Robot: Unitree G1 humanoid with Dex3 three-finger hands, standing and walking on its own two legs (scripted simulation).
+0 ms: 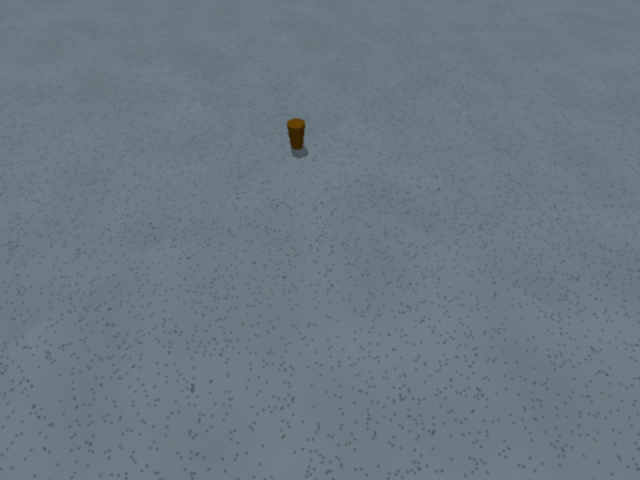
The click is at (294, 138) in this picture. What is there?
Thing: tapered cup
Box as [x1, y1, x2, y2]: [287, 118, 304, 149]
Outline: 294,118 287,122 287,128 289,130 290,143 292,148 298,149 302,146 304,122 301,119
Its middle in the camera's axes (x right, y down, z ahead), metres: -0.12 -0.53 +1.99
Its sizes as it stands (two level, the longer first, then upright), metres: 0.088 0.088 0.138
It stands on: the floor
